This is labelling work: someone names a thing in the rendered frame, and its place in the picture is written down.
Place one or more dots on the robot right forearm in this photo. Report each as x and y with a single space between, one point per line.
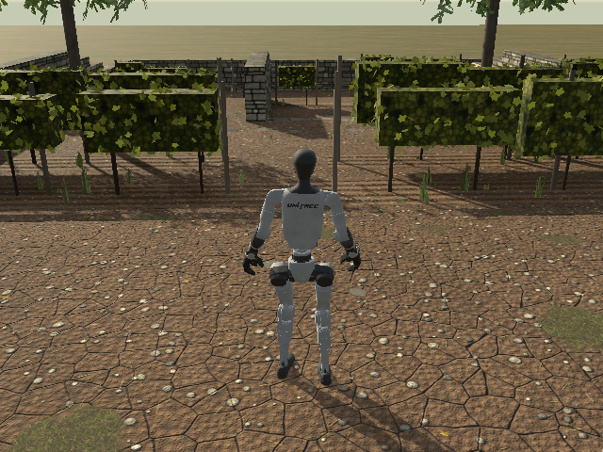
350 246

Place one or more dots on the robot left forearm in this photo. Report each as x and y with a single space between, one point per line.
255 245

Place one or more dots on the robot right hand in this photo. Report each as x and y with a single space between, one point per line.
356 261

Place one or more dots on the robot right upper arm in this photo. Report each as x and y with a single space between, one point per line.
338 216

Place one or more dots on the right robot shin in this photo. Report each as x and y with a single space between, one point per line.
324 342

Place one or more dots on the robot left upper arm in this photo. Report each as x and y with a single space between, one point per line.
274 197

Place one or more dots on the robot right foot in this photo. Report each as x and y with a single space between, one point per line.
325 378

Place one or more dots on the robot left hand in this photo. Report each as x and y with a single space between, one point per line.
246 264

